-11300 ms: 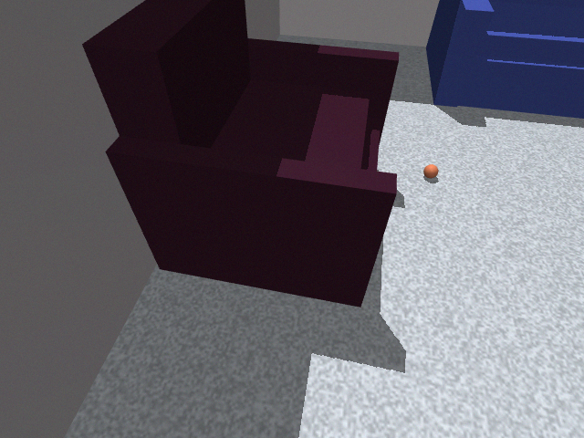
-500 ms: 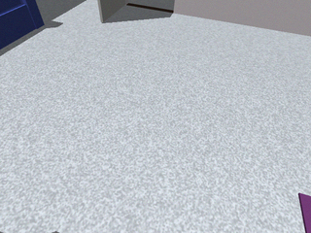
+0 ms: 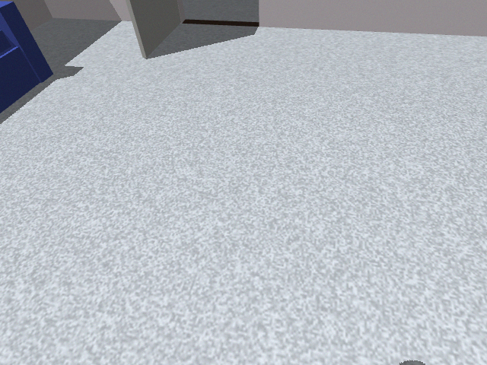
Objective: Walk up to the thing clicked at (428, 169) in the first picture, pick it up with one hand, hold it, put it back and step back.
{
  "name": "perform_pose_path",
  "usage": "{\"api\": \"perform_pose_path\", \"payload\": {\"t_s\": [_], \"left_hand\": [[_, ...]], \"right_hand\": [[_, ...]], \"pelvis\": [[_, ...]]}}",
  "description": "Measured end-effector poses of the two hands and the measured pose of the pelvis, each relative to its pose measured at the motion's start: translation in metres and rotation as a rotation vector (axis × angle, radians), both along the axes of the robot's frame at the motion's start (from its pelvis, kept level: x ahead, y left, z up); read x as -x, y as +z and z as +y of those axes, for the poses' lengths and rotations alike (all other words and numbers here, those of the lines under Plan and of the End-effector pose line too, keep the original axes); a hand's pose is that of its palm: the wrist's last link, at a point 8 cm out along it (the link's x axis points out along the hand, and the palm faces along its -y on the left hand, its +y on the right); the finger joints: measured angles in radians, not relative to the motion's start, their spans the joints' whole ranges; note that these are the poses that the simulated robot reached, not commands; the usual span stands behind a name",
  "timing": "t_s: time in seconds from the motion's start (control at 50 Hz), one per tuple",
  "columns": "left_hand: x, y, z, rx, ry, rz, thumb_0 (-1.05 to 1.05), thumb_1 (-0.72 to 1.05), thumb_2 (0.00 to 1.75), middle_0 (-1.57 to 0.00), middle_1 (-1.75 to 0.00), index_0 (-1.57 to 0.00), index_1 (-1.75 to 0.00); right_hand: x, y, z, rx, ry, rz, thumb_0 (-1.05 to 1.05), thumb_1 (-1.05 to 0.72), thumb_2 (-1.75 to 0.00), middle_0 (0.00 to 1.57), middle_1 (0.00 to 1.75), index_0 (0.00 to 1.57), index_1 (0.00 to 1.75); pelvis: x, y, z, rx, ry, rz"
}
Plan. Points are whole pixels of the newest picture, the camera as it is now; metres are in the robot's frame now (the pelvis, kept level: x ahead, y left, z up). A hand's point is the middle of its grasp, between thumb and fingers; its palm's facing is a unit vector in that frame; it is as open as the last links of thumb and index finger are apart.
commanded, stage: walk up
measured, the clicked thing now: out of the picture +0.42 +1.46 -0.72
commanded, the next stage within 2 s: none
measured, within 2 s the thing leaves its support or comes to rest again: neither
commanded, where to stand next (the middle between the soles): +0.43 +0.03 m, yaw +0 degrees
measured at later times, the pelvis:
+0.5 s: pelvis +0.19 +0.03 +0.01, yaw +16 degrees
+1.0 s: pelvis +0.41 -0.04 +0.01, yaw +38 degrees
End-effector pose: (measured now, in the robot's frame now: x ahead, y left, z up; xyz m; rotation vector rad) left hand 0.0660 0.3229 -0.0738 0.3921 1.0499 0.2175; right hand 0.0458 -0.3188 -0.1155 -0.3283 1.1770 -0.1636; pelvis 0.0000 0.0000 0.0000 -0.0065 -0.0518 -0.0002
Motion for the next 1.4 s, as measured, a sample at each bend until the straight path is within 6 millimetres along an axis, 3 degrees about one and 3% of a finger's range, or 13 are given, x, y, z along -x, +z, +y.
{"api": "perform_pose_path", "payload": {"t_s": [0.1, 0.2, 0.32, 0.42, 0.5, 0.64, 0.74, 0.84, 0.94, 1.04, 1.2, 1.32, 1.4], "left_hand": [[-0.011, 0.002, 0.004, 0.014, 0.022, 0.060, 0.00, 0.91, 0.90, -0.20, -0.30, -0.20, -0.30], [-0.031, -0.013, 0.024, 0.040, 0.045, 0.105, 0.00, 0.90, 0.90, -0.20, -0.30, -0.20, -0.30], [-0.102, -0.049, 0.050, 0.072, 0.106, 0.032, 0.01, 0.91, 0.90, -0.20, -0.30, -0.20, -0.30], [-0.163, -0.036, 0.037, 0.137, 0.105, -0.076, 0.01, 0.91, 0.90, -0.20, -0.30, -0.20, -0.30], [-0.193, -0.024, 0.033, 0.156, 0.141, -0.115, 0.00, 0.91, 0.90, -0.20, -0.30, -0.20, -0.30], [-0.225, -0.012, 0.033, 0.105, 0.273, -0.123, 0.00, 0.91, 0.90, -0.20, -0.30, -0.20, -0.30], [-0.249, -0.008, 0.021, 0.019, 0.361, -0.140, 0.00, 0.91, 0.90, -0.20, -0.30, -0.20, -0.30], [-0.246, -0.003, -0.012, 0.000, 0.473, -0.111, 0.00, 0.91, 0.90, -0.20, -0.30, -0.20, -0.30], [-0.226, -0.001, -0.048, 0.033, 0.600, -0.030, 0.00, 0.91, 0.90, -0.20, -0.30, -0.20, -0.30], [-0.200, -0.014, -0.081, 0.075, 0.721, 0.074, 0.00, 0.91, 0.90, -0.20, -0.30, -0.20, -0.30], [-0.183, -0.050, -0.099, 0.102, 0.865, 0.123, 0.00, 0.91, 0.90, -0.20, -0.30, -0.20, -0.30], [-0.196, -0.042, -0.105, 0.059, 0.905, 0.074, 0.00, 0.91, 0.90, -0.20, -0.30, -0.20, -0.30], [-0.191, -0.033, -0.119, -0.030, 0.947, 0.042, 0.00, 0.91, 0.90, -0.20, -0.30, -0.20, -0.30]], "right_hand": [[-0.059, 0.014, 0.012, -0.017, 0.042, -0.042, 0.01, -0.91, -0.90, 0.20, 0.30, 0.20, 0.30], [-0.113, 0.025, 0.027, 0.009, 0.075, -0.053, 0.01, -0.91, -0.90, 0.20, 0.30, 0.20, 0.30], [-0.158, 0.029, 0.037, 0.099, 0.108, -0.018, 0.01, -0.91, -0.90, 0.20, 0.30, 0.21, 0.30], [-0.194, 0.053, 0.043, 0.130, 0.167, 0.014, 0.01, -0.90, -0.90, 0.20, 0.30, 0.21, 0.30], [-0.236, 0.067, 0.041, 0.152, 0.232, 0.014, 0.01, -0.90, -0.90, 0.20, 0.30, 0.21, 0.30], [-0.333, 0.071, 0.020, 0.186, 0.347, 0.003, 0.01, -0.90, -0.90, 0.20, 0.30, 0.21, 0.30], [-0.426, 0.048, -0.006, 0.207, 0.445, 0.001, 0.01, -0.90, -0.90, 0.20, 0.30, 0.21, 0.30], [-0.521, 0.029, 0.006, 0.190, 0.537, -0.015, 0.01, -0.91, -0.90, 0.20, 0.30, 0.21, 0.30], [-0.600, 0.034, 0.051, 0.102, 0.678, -0.059, 0.01, -0.91, -0.90, 0.20, 0.30, 0.20, 0.30], [-0.661, 0.032, 0.100, 0.056, 0.808, -0.090, 0.01, -0.91, -0.90, 0.20, 0.30, 0.20, 0.30], [-0.717, 0.015, 0.169, 0.038, 0.946, -0.142, 0.01, -0.91, -0.90, 0.20, 0.30, 0.21, 0.30], [-0.737, 0.011, 0.193, -0.006, 0.993, -0.180, 0.01, -0.91, -0.90, 0.20, 0.30, 0.21, 0.30], [-0.754, -0.001, 0.201, -0.039, 1.057, -0.195, 0.01, -0.90, -0.90, 0.20, 0.30, 0.21, 0.30]], "pelvis": [[-0.038, 0.010, 0.007, 0.009, 0.004, 0.012], [-0.079, 0.006, 0.022, 0.022, 0.024, 0.014], [-0.127, -0.014, 0.037, -0.009, 0.142, -0.003], [-0.161, 0.004, 0.036, -0.013, 0.222, -0.003], [-0.194, 0.013, 0.031, 0.002, 0.287, 0.007], [-0.263, 0.013, 0.007, 0.000, 0.386, 0.034], [-0.318, -0.004, -0.018, -0.009, 0.449, 0.049], [-0.356, -0.003, -0.034, -0.011, 0.551, 0.029], [-0.393, 0.010, -0.039, -0.022, 0.626, 0.042], [-0.419, 0.008, -0.040, -0.010, 0.702, 0.035], [-0.442, -0.018, -0.033, -0.022, 0.829, 0.032], [-0.452, -0.019, -0.045, -0.006, 0.912, 0.028], [-0.460, -0.028, -0.059, 0.019, 0.977, 0.019]]}}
